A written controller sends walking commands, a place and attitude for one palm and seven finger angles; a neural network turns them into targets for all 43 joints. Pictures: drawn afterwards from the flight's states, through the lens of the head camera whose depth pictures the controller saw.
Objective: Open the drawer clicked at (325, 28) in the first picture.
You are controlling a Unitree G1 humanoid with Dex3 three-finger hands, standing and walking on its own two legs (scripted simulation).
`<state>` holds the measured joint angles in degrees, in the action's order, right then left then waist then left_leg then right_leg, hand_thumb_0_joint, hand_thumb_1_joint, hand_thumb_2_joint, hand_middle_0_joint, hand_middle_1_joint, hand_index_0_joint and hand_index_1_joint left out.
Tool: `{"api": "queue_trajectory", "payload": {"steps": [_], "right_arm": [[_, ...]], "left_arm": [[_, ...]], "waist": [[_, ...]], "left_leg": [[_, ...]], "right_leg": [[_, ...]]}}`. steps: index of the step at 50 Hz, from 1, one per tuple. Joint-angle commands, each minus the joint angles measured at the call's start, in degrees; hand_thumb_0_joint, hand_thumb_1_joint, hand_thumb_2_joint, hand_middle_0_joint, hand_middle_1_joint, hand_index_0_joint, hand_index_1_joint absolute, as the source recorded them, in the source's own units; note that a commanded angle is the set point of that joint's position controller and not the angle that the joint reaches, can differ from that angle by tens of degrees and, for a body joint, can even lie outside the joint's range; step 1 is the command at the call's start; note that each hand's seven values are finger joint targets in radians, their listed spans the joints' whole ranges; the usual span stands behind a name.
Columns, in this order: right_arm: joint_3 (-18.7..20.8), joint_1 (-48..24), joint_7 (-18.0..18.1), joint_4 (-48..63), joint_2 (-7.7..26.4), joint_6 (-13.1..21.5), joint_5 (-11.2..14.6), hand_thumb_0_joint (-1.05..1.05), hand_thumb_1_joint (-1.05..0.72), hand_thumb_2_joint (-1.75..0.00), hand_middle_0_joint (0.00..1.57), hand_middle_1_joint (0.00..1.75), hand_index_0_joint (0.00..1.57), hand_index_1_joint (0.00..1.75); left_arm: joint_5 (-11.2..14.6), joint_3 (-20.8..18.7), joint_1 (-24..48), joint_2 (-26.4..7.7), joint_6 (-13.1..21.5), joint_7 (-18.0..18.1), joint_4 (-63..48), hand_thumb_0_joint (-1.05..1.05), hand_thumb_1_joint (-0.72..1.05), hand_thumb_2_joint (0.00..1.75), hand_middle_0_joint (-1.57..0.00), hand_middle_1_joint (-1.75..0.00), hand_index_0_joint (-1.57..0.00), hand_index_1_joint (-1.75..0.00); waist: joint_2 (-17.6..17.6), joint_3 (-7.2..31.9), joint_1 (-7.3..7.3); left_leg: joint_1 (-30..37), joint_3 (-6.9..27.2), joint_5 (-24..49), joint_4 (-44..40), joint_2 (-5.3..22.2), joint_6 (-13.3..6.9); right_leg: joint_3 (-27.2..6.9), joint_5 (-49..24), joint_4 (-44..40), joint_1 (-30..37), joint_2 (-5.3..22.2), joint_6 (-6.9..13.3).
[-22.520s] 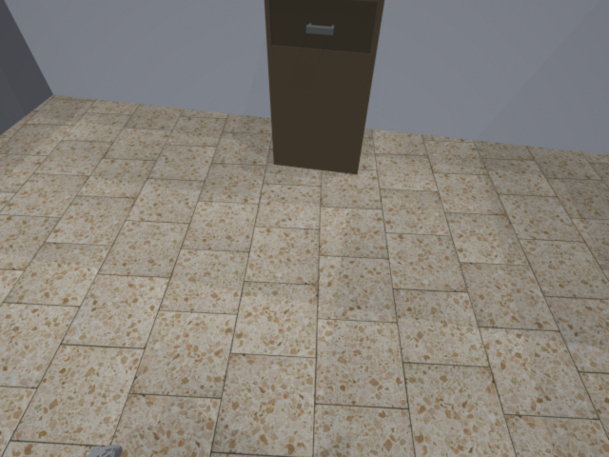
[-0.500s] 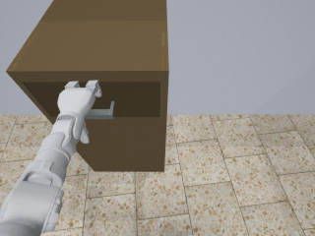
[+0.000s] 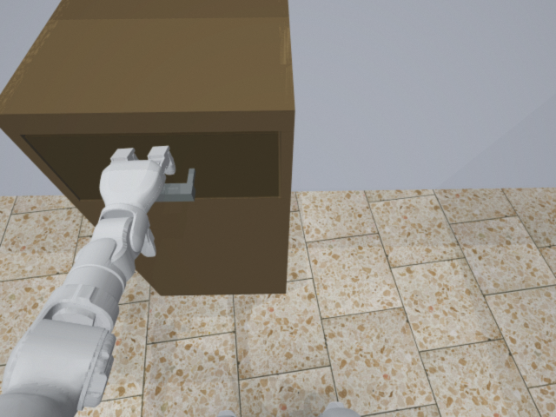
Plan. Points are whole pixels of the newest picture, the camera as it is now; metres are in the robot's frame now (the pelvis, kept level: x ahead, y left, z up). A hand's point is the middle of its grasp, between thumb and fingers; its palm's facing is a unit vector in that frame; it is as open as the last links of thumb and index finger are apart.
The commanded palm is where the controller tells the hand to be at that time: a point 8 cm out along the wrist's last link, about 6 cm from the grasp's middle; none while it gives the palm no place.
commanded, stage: lower the fingers behind the handle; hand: left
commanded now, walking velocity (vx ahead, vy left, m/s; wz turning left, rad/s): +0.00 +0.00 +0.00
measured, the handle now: (165, 183) +0.50 +0.20 -0.02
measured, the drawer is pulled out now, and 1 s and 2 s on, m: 0.00 0.00 0.00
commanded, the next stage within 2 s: lift the fingers back up to retry in 1.12 s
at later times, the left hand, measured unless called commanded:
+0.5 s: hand (152, 202) +0.45 +0.21 -0.01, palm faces -0.04 -0.01 -1.00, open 13.8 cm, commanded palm +0.43 +0.21 +0.02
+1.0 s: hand (152, 206) +0.45 +0.21 -0.01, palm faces -0.03 +0.00 -1.00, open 13.8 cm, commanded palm +0.43 +0.21 +0.01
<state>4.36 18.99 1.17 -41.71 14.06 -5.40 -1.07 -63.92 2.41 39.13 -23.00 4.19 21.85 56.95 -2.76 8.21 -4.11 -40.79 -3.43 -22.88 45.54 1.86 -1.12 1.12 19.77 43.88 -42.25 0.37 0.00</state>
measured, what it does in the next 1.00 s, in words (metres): stands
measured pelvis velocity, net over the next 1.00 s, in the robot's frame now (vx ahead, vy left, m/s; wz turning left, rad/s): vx -0.04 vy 0.00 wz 0.00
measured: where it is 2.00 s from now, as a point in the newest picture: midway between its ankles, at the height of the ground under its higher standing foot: outside the picture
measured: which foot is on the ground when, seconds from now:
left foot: down 0.00-1.00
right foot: down 0.00-1.00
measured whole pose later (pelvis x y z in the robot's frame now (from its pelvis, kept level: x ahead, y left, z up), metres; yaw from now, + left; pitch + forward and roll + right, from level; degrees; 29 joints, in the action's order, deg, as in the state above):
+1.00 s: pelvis -0.04 +0.00 -0.03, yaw +0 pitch +22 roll -1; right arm 2.2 20.1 2.3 -40.1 14.7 -3.8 -0.6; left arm -62.9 4.4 47.8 -25.8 2.1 21.7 61.5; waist -2.9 9.2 -5.9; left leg -54.4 -3.0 -24.3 56.7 2.0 -1.6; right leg 1.2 20.8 54.4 -55.5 0.5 -0.1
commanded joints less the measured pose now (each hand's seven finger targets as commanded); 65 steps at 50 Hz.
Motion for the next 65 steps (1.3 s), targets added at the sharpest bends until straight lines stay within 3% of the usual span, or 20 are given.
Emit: {"api": "queue_trajectory", "payload": {"steps": [1,5,6,8,10,12,18,28,35,37,39,41,46,50,51,53,58,61,63,65], "right_arm": [[3.17,5.94,0.73,4.00,8.53,1.31,-0.12,0.00,-0.90,-0.90,0.20,0.30,0.20,0.30],[3.03,6.26,0.52,3.57,8.60,1.50,-0.19,0.00,-0.90,-0.90,0.20,0.30,0.20,0.30],[3.00,6.21,0.53,3.19,8.86,1.52,-0.26,0.00,-0.90,-0.90,0.20,0.30,0.20,0.30],[2.80,6.04,0.51,3.41,8.84,1.59,-0.28,0.00,-0.90,-0.90,0.20,0.30,0.20,0.30],[2.86,6.32,0.38,3.34,8.66,1.81,-0.30,0.00,-0.90,-0.90,0.20,0.30,0.20,0.30],[2.81,6.55,0.26,3.01,8.99,1.75,-0.42,0.00,-0.90,-0.90,0.20,0.30,0.20,0.30],[2.26,6.98,0.49,3.29,9.37,1.52,-0.13,0.00,-0.90,-0.90,0.20,0.30,0.20,0.30],[1.50,7.65,1.23,4.44,9.72,1.75,0.28,0.00,-0.90,-0.90,0.20,0.30,0.20,0.30],[1.45,8.45,1.14,4.71,9.68,2.10,0.29,0.00,-0.90,-0.90,0.20,0.30,0.20,0.30],[1.42,8.33,1.20,4.82,9.59,2.32,0.32,0.00,-0.90,-0.90,0.20,0.30,0.20,0.30],[1.34,8.59,1.26,4.84,9.90,2.31,0.34,0.00,-0.90,-0.90,0.20,0.30,0.20,0.30],[1.09,8.42,1.48,4.99,9.81,2.45,0.59,0.00,-0.90,-0.90,0.20,0.30,0.20,0.30],[1.16,8.58,1.63,5.11,9.63,2.61,0.46,0.00,-0.90,-0.90,0.20,0.30,0.20,0.30],[0.91,8.34,1.79,5.11,9.60,2.89,0.61,0.00,-0.90,-0.90,0.20,0.30,0.20,0.30],[0.96,8.29,1.72,4.71,9.83,2.89,0.61,0.00,-0.90,-0.90,0.20,0.30,0.20,0.30],[1.01,8.46,1.77,4.71,9.83,2.98,0.49,0.00,-0.90,-0.90,0.20,0.30,0.20,0.30],[1.13,8.40,1.47,4.63,9.53,2.77,0.43,0.00,-0.90,-0.90,0.20,0.30,0.20,0.30],[1.23,8.28,1.47,4.33,9.72,2.78,0.51,0.00,-0.90,-0.90,0.20,0.30,0.20,0.30],[1.20,8.30,1.59,4.48,9.75,2.70,0.51,0.00,-0.90,-0.90,0.20,0.30,0.20,0.30],[1.36,8.41,1.73,4.97,9.47,2.61,0.33,0.00,-0.90,-0.90,0.20,0.30,0.20,0.30]], "left_arm": [[0.03,-2.75,24.79,-12.27,0.84,2.47,-12.03,0.00,-0.50,0.30,-0.30,-1.20,-0.30,-1.20],[0.20,-2.16,24.11,-11.08,0.99,3.02,-9.67,0.00,-0.50,0.30,-0.30,-1.20,-0.30,-1.20],[-0.04,-3.40,24.63,-12.80,0.93,3.34,-9.31,0.00,-0.50,0.30,-0.30,-1.20,-0.30,-1.20],[-0.62,-3.49,24.30,-13.12,0.52,3.92,-8.53,0.00,-0.50,0.30,-0.30,-1.20,-0.30,-1.20],[-0.82,-1.88,26.23,-11.23,0.36,4.29,-8.52,0.00,-0.50,0.30,-0.30,-1.20,-0.30,-1.20],[-0.82,-2.88,25.19,-12.40,-0.69,4.61,-6.45,0.00,-0.50,0.30,-0.30,-1.20,-0.30,-1.20],[-0.30,-2.27,24.38,-12.93,-2.90,3.12,-2.11,0.00,-0.50,0.30,-0.30,-1.20,-0.30,-1.20],[0.09,-0.69,23.04,-12.61,-2.40,0.16,2.11,0.00,-0.50,0.30,-0.30,-1.20,-0.30,-1.20],[0.28,-0.14,22.09,-11.83,-2.78,-0.16,3.08,0.00,-0.50,0.30,-0.30,-1.20,-0.30,-1.20],[0.51,1.42,24.44,-10.40,-2.99,-0.26,2.24,0.00,-0.50,0.30,-0.30,-1.20,-0.30,-1.20],[1.15,-0.67,24.51,-13.10,-3.32,-0.44,1.93,0.00,-0.50,0.30,-0.30,-1.20,-0.30,-1.20],[1.35,0.06,25.17,-12.90,-3.43,-0.81,2.08,0.00,-0.50,0.30,-0.30,-1.20,-0.30,-1.20],[1.51,-0.77,23.68,-13.26,-2.25,-1.29,0.76,0.00,-0.50,0.30,-0.30,-1.20,-0.30,-1.20],[1.33,0.56,24.83,-12.27,-1.63,-0.98,1.14,0.00,-0.50,0.30,-0.30,-1.20,-0.30,-1.20],[1.28,-0.72,24.82,-13.73,-1.74,-0.71,1.67,0.00,-0.50,0.30,-0.30,-1.20,-0.30,-1.20],[0.94,-1.61,24.77,-14.84,-1.55,-0.36,0.65,0.00,-0.50,0.30,-0.30,-1.20,-0.30,-1.20],[0.73,-0.28,23.76,-12.69,-2.14,0.24,1.04,0.00,-0.50,0.30,-0.30,-1.20,-0.30,-1.20],[0.90,-0.10,25.92,-12.70,-2.59,0.53,0.90,0.00,-0.50,0.30,-0.30,-1.20,-0.30,-1.20],[1.19,-1.54,27.24,-14.86,-2.78,0.78,-1.15,0.00,-0.50,0.30,-0.30,-1.20,-0.30,-1.20],[1.79,-1.24,28.26,-14.17,-2.46,0.71,-3.83,0.00,-0.50,0.30,-0.30,-1.20,-0.30,-1.20]], "waist": [[-0.24,23.70,-1.13],[0.96,21.50,-1.68],[0.92,21.32,-1.54],[0.85,21.30,-1.15],[-0.48,22.09,-1.90],[0.54,22.05,-1.72],[2.31,20.84,-1.96],[4.95,16.95,-3.06],[4.59,18.66,-3.04],[3.50,17.55,-3.88],[4.69,19.01,-3.37],[4.54,18.40,-3.80],[3.74,20.17,-2.87],[4.24,17.63,-3.55],[4.58,16.98,-3.50],[4.21,19.63,-2.92],[2.79,19.67,-2.81],[3.42,18.67,-3.76],[3.22,20.83,-3.17],[1.95,23.65,-2.85]], "left_leg": [[13.69,1.73,23.92,-2.39,-2.60,-0.96],[11.84,2.02,21.72,-1.78,-2.51,-0.95],[10.98,2.00,20.57,-1.61,-2.50,-0.98],[9.80,2.12,19.65,-1.52,-2.65,-0.91],[10.43,2.41,19.86,-0.85,-2.48,-0.80],[9.46,2.21,19.23,-0.42,-2.49,-0.84],[6.06,1.88,16.55,-0.02,-2.76,-1.12],[0.05,1.95,10.06,2.04,-2.69,-1.45],[-1.90,2.14,8.34,3.88,-2.70,-1.46],[-2.16,2.18,7.03,4.02,-2.56,-1.43],[-2.62,2.34,6.51,3.98,-2.70,-1.62],[-3.33,2.22,4.83,3.84,-2.68,-1.71],[-2.21,2.43,6.01,3.95,-2.58,-1.63],[-3.83,2.55,3.52,3.65,-2.70,-1.65],[-4.04,2.53,3.12,3.78,-2.51,-1.70],[-3.75,2.56,4.26,4.05,-2.67,-1.70],[-2.35,2.65,5.73,3.90,-2.66,-1.44],[-2.51,2.71,4.66,3.87,-2.48,-1.50],[-0.96,2.71,4.87,2.97,-2.56,-1.59],[1.62,2.63,7.50,2.24,-2.71,-1.61]], "right_leg": [[0.67,-19.61,-2.59,10.74,-3.24,2.18],[0.89,-17.43,-2.27,8.51,-3.34,2.20],[0.77,-16.59,-2.04,8.00,-3.27,2.20],[0.98,-15.57,-1.44,7.61,-3.30,2.35],[1.21,-14.89,-0.83,5.81,-3.35,2.41],[1.13,-14.58,-0.66,5.66,-3.38,2.31],[0.84,-13.80,-0.36,5.91,-3.20,2.11],[0.80,-8.15,0.94,1.03,-2.93,1.82],[0.81,-6.40,2.64,-1.09,-2.89,1.82],[0.81,-5.12,2.52,-2.67,-2.82,1.72],[0.56,-4.76,2.49,-0.93,-2.81,1.73],[0.46,-3.37,2.20,-1.38,-2.70,1.49],[0.45,-4.31,2.65,-0.83,-2.78,1.65],[0.51,-1.82,2.20,-2.23,-2.72,1.54],[0.44,-1.44,2.16,-2.72,-2.70,1.58],[0.26,-2.43,2.69,-1.50,-2.67,1.62],[0.65,-3.40,2.78,-2.03,-2.86,1.84],[0.61,-2.53,2.44,-3.01,-2.77,1.62],[0.47,-2.64,1.71,-0.63,-2.76,1.61],[0.38,-5.05,1.14,2.10,-2.81,1.50]]}}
